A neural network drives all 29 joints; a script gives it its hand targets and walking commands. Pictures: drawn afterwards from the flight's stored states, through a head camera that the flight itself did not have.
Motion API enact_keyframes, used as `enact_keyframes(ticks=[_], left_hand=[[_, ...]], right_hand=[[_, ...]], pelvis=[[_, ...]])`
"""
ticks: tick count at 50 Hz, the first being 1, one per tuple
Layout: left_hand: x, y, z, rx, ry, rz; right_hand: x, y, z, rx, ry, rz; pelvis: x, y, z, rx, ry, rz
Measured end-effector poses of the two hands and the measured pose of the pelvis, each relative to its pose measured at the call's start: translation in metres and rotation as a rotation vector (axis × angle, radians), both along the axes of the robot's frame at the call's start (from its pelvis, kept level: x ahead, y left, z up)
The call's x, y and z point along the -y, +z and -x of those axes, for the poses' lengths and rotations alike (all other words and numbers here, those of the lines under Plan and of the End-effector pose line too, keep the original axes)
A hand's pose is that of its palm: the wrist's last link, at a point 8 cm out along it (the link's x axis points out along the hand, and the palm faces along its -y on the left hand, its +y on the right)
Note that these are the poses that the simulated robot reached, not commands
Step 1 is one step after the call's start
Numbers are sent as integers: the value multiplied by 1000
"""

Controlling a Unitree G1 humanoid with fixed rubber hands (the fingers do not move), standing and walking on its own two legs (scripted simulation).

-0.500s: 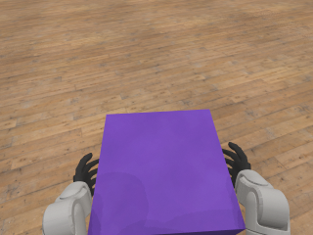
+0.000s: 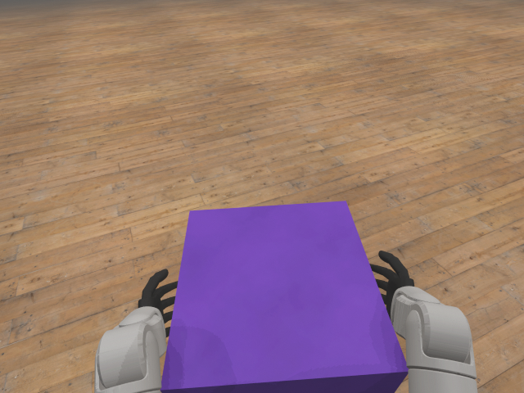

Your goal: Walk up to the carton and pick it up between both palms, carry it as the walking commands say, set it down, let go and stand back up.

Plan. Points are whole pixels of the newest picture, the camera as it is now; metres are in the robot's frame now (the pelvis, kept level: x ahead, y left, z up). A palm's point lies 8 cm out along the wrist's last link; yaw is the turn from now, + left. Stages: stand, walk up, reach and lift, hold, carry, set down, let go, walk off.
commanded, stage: carry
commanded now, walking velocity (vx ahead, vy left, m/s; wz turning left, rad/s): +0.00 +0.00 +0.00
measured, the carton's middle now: (275, 318) +0.28 +0.01 +0.00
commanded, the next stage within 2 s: none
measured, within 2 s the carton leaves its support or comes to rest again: neither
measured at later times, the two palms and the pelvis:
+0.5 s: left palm (181, 325) +0.23 +0.14 +0.07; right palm (439, 319) +0.24 -0.21 +0.07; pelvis -0.04 -0.03 +0.00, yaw +1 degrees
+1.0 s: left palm (171, 319) +0.24 +0.16 +0.07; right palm (422, 303) +0.26 -0.20 +0.08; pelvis -0.03 -0.02 +0.00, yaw +0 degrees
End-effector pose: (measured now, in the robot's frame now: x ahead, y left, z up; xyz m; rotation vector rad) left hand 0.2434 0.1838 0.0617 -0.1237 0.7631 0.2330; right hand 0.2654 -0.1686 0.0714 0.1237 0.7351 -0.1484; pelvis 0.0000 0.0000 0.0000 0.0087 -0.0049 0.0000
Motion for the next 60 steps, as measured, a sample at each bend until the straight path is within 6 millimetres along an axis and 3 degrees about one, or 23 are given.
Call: enact_keyframes(ticks=[6, 19, 27, 32, 41, 60], left_hand=[[0, 2, 17, 29, 35, -25], [33, 8, 13, 49, -57, -8], [47, 5, 9, 32, -74, -58], [52, 3, 8, 51, -81, -63], [44, 6, 13, 48, -59, -34], [21, -5, -6, 37, -42, -39]], right_hand=[[-2, -2, 1, 32, 59, 3], [33, 9, 32, 52, -46, 7], [48, -3, 24, 39, -26, 0], [52, 1, 20, 61, -17, 15], [44, 7, 24, 58, -37, -3], [21, -4, -3, 51, 10, 26]], pelvis=[[13, -3, 20, -14, 8, -3], [19, -1, 37, -28, 10, -3], [30, 0, 37, -30, 9, -7], [32, -1, 42, -45, 1, -7], [26, 2, 37, -38, 0, -3], [17, 2, 15, -51, 10, 5]])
